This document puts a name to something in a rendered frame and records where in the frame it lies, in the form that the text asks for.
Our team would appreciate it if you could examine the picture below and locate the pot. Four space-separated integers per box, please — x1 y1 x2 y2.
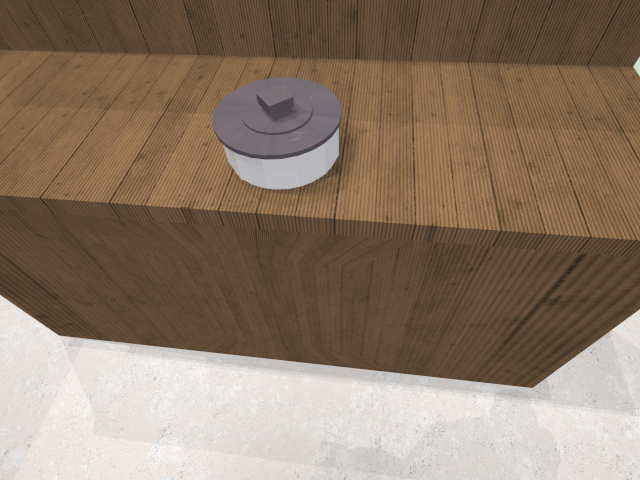
223 128 339 190

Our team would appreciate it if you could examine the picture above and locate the knob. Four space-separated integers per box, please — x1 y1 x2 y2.
256 85 294 116

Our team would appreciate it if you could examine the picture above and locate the table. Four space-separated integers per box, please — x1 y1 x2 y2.
0 0 640 388

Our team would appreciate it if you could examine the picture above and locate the lid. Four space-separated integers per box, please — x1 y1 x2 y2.
212 77 341 160

